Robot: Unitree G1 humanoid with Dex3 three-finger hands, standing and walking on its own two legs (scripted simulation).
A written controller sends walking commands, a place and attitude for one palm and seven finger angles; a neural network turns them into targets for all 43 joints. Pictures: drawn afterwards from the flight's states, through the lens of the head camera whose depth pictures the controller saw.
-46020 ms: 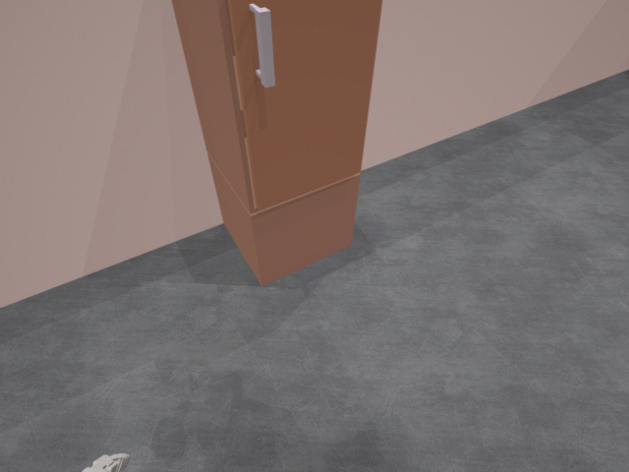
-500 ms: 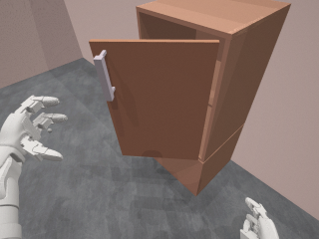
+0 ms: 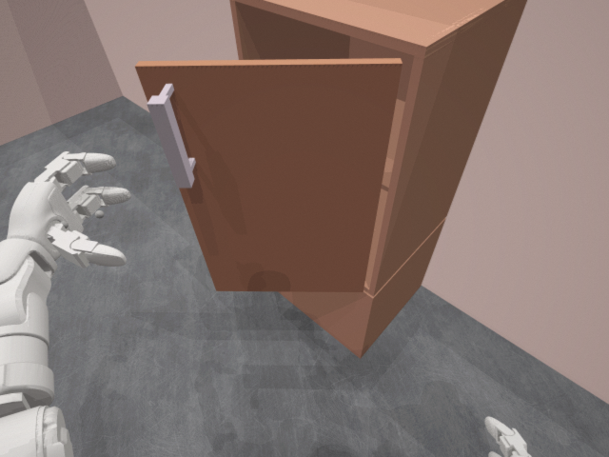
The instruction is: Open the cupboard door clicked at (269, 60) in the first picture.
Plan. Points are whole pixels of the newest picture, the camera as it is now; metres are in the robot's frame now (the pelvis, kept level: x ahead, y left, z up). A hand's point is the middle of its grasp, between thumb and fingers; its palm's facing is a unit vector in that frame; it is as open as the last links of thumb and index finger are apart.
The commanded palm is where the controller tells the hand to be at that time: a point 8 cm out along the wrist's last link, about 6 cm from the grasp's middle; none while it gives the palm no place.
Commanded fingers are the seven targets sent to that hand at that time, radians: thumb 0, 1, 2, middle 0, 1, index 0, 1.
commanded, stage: move the hooked fingers beside the handle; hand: left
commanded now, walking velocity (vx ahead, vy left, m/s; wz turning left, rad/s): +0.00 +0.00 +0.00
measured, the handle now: (177, 137) +0.55 +0.22 +0.15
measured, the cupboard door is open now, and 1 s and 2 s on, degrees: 41 41 41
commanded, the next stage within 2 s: none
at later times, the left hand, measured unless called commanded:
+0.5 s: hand (114, 183) +0.42 +0.27 +0.16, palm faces +0.04 -1.00 -0.02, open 14.0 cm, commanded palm +0.40 +0.32 +0.16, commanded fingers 0.00 -0.50 0.30 -0.30 -1.20 -0.30 -1.20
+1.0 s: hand (134, 156) +0.48 +0.26 +0.16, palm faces +0.03 -1.00 -0.02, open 14.0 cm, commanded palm +0.46 +0.32 +0.15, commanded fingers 0.00 -0.50 0.30 -0.30 -1.20 -0.30 -1.20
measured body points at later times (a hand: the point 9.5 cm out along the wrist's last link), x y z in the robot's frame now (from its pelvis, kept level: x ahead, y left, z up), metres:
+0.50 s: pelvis +0.01 +0.02 +0.00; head +0.03 +0.01 +0.45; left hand +0.41 +0.33 +0.16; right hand +0.10 -0.25 -0.10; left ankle +0.00 +0.11 -0.73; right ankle +0.00 -0.10 -0.73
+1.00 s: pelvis +0.00 +0.01 -0.01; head +0.07 +0.02 +0.44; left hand +0.47 +0.32 +0.17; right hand +0.02 -0.27 -0.12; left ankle +0.00 +0.11 -0.73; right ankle +0.00 -0.10 -0.73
